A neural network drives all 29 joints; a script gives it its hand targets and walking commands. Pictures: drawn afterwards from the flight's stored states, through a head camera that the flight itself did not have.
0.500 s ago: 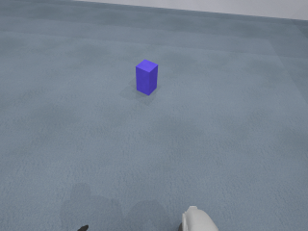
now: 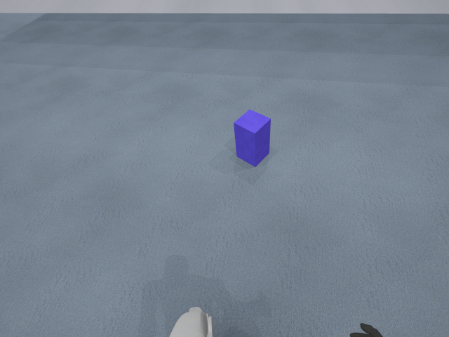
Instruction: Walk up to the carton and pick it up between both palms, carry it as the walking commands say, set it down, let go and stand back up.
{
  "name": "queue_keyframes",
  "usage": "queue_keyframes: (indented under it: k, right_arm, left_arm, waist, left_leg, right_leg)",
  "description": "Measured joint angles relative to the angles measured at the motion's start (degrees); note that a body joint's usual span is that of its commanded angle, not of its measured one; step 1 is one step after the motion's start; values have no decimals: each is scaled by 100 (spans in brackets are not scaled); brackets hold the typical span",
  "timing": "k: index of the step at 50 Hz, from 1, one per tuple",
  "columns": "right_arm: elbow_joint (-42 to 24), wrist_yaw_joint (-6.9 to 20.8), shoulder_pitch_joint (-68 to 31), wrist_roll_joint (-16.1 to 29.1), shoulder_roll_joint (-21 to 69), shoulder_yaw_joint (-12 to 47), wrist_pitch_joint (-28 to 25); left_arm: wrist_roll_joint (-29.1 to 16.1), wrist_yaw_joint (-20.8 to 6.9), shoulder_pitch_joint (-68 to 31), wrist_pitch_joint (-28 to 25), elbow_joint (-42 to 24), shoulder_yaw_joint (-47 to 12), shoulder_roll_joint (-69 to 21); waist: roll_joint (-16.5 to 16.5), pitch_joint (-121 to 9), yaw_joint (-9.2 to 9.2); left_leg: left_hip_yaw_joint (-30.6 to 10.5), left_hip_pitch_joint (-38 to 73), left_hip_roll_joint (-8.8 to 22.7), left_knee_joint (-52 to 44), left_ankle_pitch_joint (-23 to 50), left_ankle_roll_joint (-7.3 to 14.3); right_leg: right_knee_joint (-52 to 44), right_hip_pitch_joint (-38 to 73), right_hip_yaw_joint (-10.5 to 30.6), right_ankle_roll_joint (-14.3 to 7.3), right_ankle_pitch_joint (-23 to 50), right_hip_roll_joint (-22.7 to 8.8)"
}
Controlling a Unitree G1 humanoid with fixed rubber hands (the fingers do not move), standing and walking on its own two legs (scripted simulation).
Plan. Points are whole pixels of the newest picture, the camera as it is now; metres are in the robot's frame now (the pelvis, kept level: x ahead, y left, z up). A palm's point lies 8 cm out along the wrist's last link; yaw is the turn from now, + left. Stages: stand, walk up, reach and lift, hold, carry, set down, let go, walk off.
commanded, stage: walk up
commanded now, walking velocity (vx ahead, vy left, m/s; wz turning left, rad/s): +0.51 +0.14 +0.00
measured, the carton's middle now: (252, 138) +1.22 -0.02 -0.65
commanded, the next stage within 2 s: none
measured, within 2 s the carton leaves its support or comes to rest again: neither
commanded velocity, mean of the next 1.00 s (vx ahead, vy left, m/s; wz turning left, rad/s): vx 0.50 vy -0.05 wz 0.00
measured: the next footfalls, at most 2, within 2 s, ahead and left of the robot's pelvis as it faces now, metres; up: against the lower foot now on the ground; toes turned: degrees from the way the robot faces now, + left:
left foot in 0.20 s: +0.25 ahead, +0.17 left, +0.00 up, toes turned +9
right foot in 0.72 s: +0.53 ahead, -0.14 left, +0.00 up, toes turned -9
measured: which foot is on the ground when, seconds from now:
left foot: up 0.00-0.18, down 0.20-0.72, up 0.74-1.00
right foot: down 0.00-0.20, up 0.22-0.70, down 0.72-1.00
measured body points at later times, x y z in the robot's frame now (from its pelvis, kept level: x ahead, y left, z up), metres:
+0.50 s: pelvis +0.25 +0.05 +0.00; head +0.27 +0.09 +0.45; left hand +0.35 +0.29 -0.16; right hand +0.17 -0.19 -0.13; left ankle +0.21 +0.16 -0.75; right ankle +0.33 -0.13 -0.67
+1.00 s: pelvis +0.50 -0.03 +0.00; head +0.52 -0.06 +0.45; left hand +0.47 +0.22 -0.13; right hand +0.58 -0.28 -0.16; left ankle +0.55 +0.14 -0.67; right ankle +0.49 -0.14 -0.75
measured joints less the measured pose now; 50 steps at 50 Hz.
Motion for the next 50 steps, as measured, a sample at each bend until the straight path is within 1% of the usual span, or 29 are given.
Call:
queue_keyframes:
  k: [3,7,9,10,11,12,13,14,15,17,19,22,24,28,31,34,35,36,37,38,39,40,41,42,43,45,47,50]
  right_arm:
    - [-133,64,-288,34,71,39,-6]
    - [-282,66,-625,29,203,104,-87]
    - [-326,24,-703,9,217,109,-189]
    - [-324,-19,-711,-6,204,99,-270]
    - [-297,-78,-702,-44,226,83,-336]
    - [-251,-131,-614,-42,238,89,-368]
    - [-179,-171,-457,-22,235,97,-377]
    - [-90,-198,-267,-5,221,97,-380]
    - [6,-217,-58,7,205,90,-384]
    - [197,-246,385,25,189,72,-403]
    - [350,-255,819,31,189,63,-440]
    - [529,-277,1391,33,223,68,-477]
    - [616,-299,1692,30,264,81,-478]
    - [697,-326,2058,23,355,97,-468]
    - [727,-334,2167,21,391,79,-460]
    - [780,-335,2191,50,363,43,-429]
    - [805,-324,2193,69,346,34,-411]
    - [826,-307,2208,81,344,37,-395]
    - [834,-289,2165,78,341,45,-374]
    - [817,-282,2013,85,310,48,-353]
    - [777,-282,1824,81,273,40,-347]
    - [717,-280,1629,67,228,20,-350]
    - [649,-275,1438,44,171,-3,-358]
    - [582,-265,1257,20,111,-25,-361]
    - [518,-247,1093,-2,58,-43,-347]
    - [406,-200,816,-34,-18,-53,-268]
    - [320,-147,583,-52,-61,-49,-160]
    - [219,-65,276,-45,-83,-32,-30]
  left_arm:
    - [6,4,195,-11,43,10,-64]
    - [15,0,252,56,163,30,-67]
    - [15,24,258,95,240,21,-46]
    - [14,31,263,111,283,7,-39]
    - [7,35,154,146,321,-3,-3]
    - [14,28,13,180,331,16,35]
    - [17,15,-134,206,310,40,80]
    - [25,-2,-284,213,267,58,124]
    - [33,-23,-434,210,206,69,168]
    - [63,-76,-724,238,47,88,247]
    - [102,-134,-1000,316,-117,112,301]
    - [137,-225,-1379,450,-316,141,341]
    - [133,-287,-1600,514,-429,140,341]
    - [90,-394,-2017,563,-637,83,289]
    - [63,-433,-2310,544,-754,30,228]
    - [80,-418,-2533,466,-849,-17,167]
    - [94,-392,-2581,406,-879,-33,151]
    - [111,-352,-2604,321,-901,-39,163]
    - [130,-298,-2617,226,-905,-23,175]
    - [122,-243,-2582,159,-882,-5,165]
    - [103,-198,-2480,129,-830,10,166]
    - [85,-165,-2324,114,-750,17,175]
    - [68,-135,-2138,105,-658,19,180]
    - [47,-111,-1933,99,-569,19,181]
    - [32,-95,-1723,92,-487,15,183]
    - [20,-82,-1300,65,-350,-4,190]
    - [12,-75,-892,32,-233,-19,183]
    - [15,-41,-384,5,-100,-39,131]
  waist:
    - [-44,60,103]
    - [-160,72,174]
    - [-222,25,187]
    - [-234,-11,158]
    - [-323,21,100]
    - [-383,32,49]
    - [-419,21,-2]
    - [-444,3,-63]
    - [-465,-19,-132]
    - [-510,-68,-269]
    - [-520,-88,-397]
    - [-507,-86,-563]
    - [-490,-77,-661]
    - [-447,-27,-846]
    - [-392,-4,-979]
    - [-281,-47,-1056]
    - [-234,-68,-1049]
    - [-229,-100,-1021]
    - [-207,-97,-956]
    - [-140,-47,-879]
    - [-107,-14,-819]
    - [-97,-8,-762]
    - [-79,-10,-699]
    - [-52,-18,-625]
    - [-24,-31,-543]
    - [2,-66,-386]
    - [9,-98,-268]
    - [9,-97,-151]
  left_leg:
    - [72,97,-46,-924,195,-31]
    - [281,501,-130,-1700,-97,26]
    - [403,881,-229,-2052,-283,68]
    - [454,1057,-258,-2179,-299,150]
    - [492,1002,-304,-1932,-370,265]
    - [507,990,-314,-1731,-536,350]
    - [505,1071,-308,-1695,-673,399]
    - [499,1212,-301,-1778,-750,417]
    - [496,1385,-299,-1942,-753,415]
    - [500,1750,-318,-2330,-724,390]
    - [493,2087,-325,-2664,-710,368]
    - [477,2511,-310,-3001,-762,317]
    - [475,2766,-289,-3171,-829,263]
    - [489,3246,-231,-3474,-983,113]
    - [489,3574,-164,-3652,-1138,-46]
    - [471,3812,-38,-3653,-1413,-256]
    - [456,3824,21,-3490,-1589,-321]
    - [418,3739,70,-3107,-1846,-332]
    - [365,3467,158,-2353,-2151,-246]
    - [130,3062,176,-1344,-2374,-130]
    - [-102,2616,98,-347,-2397,-25]
    - [-233,2184,-5,474,-2260,55]
    - [-260,1799,-70,1045,-1994,95]
    - [-224,1472,-88,1372,-1718,107]
    - [-175,1197,-78,1514,-1501,108]
    - [-110,762,-55,1505,-1167,103]
    - [-76,439,-27,1289,-826,82]
    - [-24,140,6,721,-399,11]
  right_leg:
    - [-227,361,21,112,-119,-56]
    - [-238,732,-3,287,-485,-100]
    - [133,743,31,398,-867,-161]
    - [641,588,79,378,-1159,-208]
    - [1539,257,207,279,-1469,-274]
    - [2552,-161,451,205,-1597,-204]
    - [3423,-562,616,156,-1517,-102]
    - [4061,-922,660,120,-1276,-49]
    - [4457,-1241,639,99,-984,-52]
    - [4742,-1778,576,101,-513,-149]
    - [4716,-2212,542,131,-183,-242]
    - [4383,-2699,506,203,268,-345]
    - [3969,-2900,460,250,554,-387]
    - [2766,-2969,321,296,1022,-393]
    - [2042,-2823,218,265,1075,-328]
    - [1527,-2524,117,185,761,-203]
    - [1324,-2347,62,160,666,-155]
    - [1126,-2114,12,114,547,-123]
    - [1171,-2081,-29,3,816,-102]
    - [1487,-2156,-55,-85,687,-60]
    - [1655,-2131,-65,-144,445,-38]
    - [1663,-2029,-62,-172,251,-35]
    - [1564,-1875,-57,-177,143,-35]
    - [1399,-1697,-49,-140,132,-33]
    - [1227,-1517,-41,-114,144,-24]
    - [924,-1174,-18,-115,129,-15]
    - [662,-854,1,-106,95,-13]
    - [320,-417,24,-56,40,-25]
